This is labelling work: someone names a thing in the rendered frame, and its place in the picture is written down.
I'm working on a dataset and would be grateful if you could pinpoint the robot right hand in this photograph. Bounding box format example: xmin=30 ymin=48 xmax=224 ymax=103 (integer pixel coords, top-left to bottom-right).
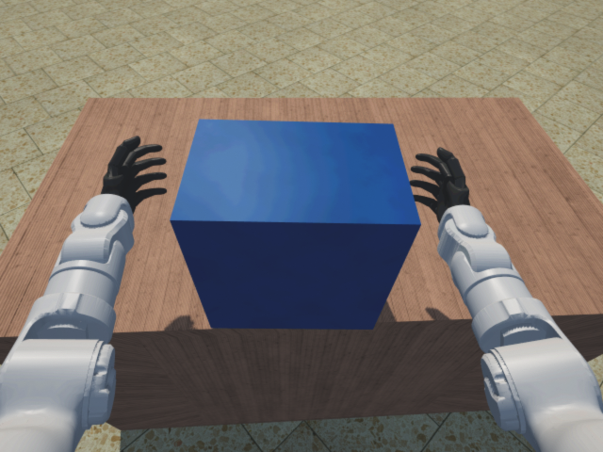
xmin=410 ymin=147 xmax=470 ymax=223

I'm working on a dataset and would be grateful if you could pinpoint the carton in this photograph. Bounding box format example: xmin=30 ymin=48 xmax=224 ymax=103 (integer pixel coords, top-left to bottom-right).
xmin=170 ymin=119 xmax=421 ymax=330

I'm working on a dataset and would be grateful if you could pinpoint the robot left upper arm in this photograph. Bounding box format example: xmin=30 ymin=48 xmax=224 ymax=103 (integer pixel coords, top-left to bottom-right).
xmin=0 ymin=339 xmax=116 ymax=452

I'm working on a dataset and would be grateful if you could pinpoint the robot right upper arm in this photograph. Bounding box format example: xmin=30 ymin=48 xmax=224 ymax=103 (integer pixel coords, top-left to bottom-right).
xmin=481 ymin=337 xmax=603 ymax=452

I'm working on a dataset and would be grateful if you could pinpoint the pedestal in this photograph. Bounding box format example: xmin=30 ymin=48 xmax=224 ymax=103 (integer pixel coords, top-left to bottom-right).
xmin=0 ymin=98 xmax=603 ymax=430

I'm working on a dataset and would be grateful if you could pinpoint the robot left hand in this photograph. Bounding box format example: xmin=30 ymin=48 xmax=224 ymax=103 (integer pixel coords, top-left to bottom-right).
xmin=100 ymin=136 xmax=167 ymax=214

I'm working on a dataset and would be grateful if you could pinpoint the right robot forearm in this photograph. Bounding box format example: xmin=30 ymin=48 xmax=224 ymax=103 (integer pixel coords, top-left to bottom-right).
xmin=437 ymin=205 xmax=603 ymax=413

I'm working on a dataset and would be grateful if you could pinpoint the left robot forearm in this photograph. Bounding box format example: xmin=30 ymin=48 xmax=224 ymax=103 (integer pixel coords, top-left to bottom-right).
xmin=0 ymin=194 xmax=135 ymax=390

